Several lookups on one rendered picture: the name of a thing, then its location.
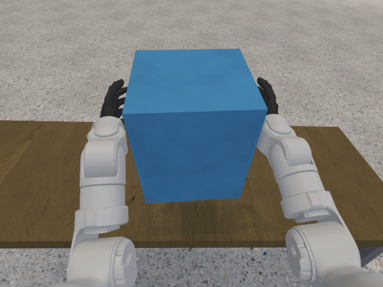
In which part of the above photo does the carton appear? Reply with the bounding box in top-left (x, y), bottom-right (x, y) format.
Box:
top-left (122, 48), bottom-right (268, 203)

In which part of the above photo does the robot left upper arm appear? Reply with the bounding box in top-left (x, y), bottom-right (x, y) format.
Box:
top-left (46, 236), bottom-right (138, 287)

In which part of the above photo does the left robot hand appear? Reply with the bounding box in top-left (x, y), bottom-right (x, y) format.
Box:
top-left (100, 79), bottom-right (127, 125)

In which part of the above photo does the robot right forearm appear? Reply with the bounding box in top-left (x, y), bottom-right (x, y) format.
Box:
top-left (257, 114), bottom-right (361, 265)

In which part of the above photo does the table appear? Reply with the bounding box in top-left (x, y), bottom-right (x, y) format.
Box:
top-left (0, 120), bottom-right (383, 268)

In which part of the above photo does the robot right upper arm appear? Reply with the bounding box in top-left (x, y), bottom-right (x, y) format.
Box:
top-left (285, 221), bottom-right (383, 287)

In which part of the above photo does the right robot hand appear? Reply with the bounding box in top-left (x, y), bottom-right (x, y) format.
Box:
top-left (257, 77), bottom-right (278, 115)

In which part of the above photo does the robot left forearm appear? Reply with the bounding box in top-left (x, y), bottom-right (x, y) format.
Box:
top-left (66, 116), bottom-right (129, 282)

